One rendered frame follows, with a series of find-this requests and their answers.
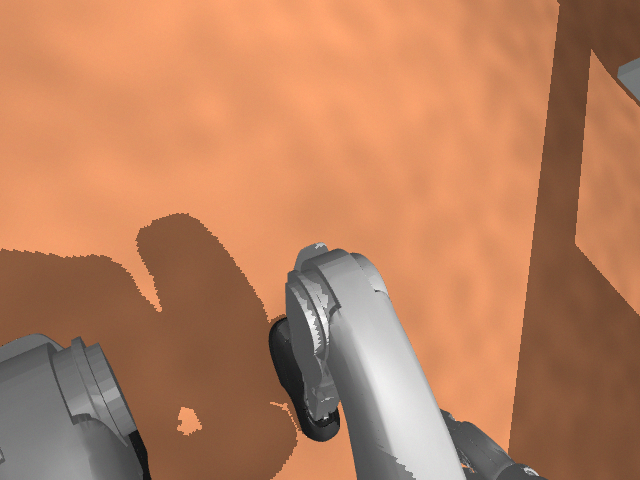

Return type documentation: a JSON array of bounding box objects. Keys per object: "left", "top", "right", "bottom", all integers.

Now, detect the right robot arm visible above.
[{"left": 496, "top": 463, "right": 548, "bottom": 480}]

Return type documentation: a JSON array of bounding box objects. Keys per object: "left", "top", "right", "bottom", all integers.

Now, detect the right robot foot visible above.
[{"left": 269, "top": 317, "right": 340, "bottom": 442}]

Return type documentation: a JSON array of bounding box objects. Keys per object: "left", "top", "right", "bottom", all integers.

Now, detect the right robot hand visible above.
[{"left": 439, "top": 408, "right": 516, "bottom": 480}]

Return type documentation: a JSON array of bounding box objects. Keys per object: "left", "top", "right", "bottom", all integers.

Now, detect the left robot foot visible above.
[{"left": 128, "top": 430, "right": 152, "bottom": 480}]

